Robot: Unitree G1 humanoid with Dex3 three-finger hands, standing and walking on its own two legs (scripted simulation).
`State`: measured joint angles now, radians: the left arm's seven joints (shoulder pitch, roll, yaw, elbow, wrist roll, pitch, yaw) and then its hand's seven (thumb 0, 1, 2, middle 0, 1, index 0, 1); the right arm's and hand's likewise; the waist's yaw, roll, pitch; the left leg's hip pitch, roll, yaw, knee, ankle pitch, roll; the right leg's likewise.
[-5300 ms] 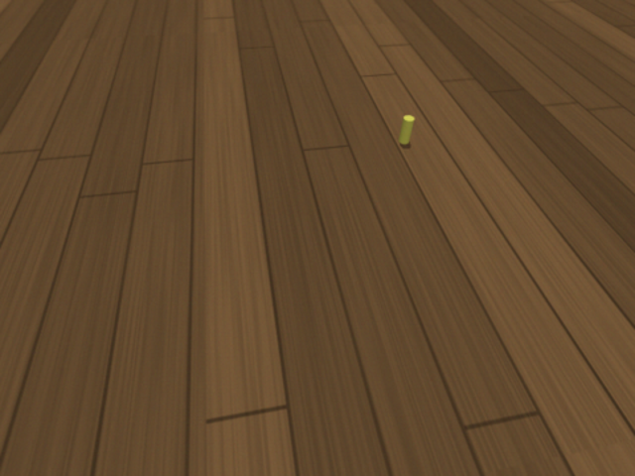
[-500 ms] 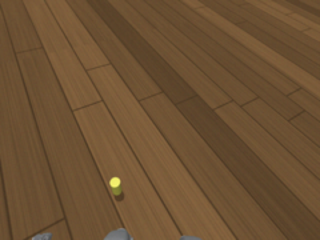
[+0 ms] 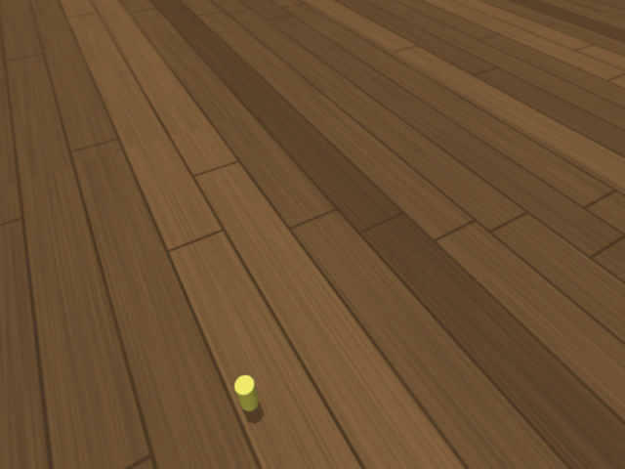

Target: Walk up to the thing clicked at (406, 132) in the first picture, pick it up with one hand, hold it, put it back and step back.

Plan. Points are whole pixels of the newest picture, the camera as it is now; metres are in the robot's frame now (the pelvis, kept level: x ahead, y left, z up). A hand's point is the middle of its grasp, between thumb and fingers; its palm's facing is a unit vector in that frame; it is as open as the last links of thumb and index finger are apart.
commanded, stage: walk up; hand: left
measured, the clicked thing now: (247, 393) +0.46 +0.21 -0.70
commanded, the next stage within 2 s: none
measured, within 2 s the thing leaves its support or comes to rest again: neither
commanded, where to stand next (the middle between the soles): +0.12 +0.00 m, yaw +0 degrees
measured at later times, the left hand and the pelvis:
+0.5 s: hand out of the picture +0.13 +0.25 -0.15, palm faces -0.04 -0.94 -0.34, open 7.4 cm; pelvis +0.02 +0.00 +0.01, yaw -1 degrees
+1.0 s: hand out of the picture +0.10 +0.25 -0.15, palm faces -0.03 -0.94 -0.33, open 7.4 cm; pelvis +0.03 +0.00 +0.01, yaw -1 degrees
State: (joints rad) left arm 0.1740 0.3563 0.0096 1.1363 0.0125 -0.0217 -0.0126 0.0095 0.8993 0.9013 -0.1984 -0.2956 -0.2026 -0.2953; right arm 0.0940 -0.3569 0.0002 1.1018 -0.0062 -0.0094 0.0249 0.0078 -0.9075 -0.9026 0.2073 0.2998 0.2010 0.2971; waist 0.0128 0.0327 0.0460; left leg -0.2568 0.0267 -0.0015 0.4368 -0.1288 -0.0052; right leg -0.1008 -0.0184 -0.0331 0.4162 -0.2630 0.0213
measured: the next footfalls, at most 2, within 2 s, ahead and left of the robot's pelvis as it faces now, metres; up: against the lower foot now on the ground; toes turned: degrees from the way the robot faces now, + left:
left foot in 1.74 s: +0.28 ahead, +0.11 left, +0.00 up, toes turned +0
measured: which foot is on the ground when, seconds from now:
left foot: down 0.00-1.00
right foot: down 0.00-1.00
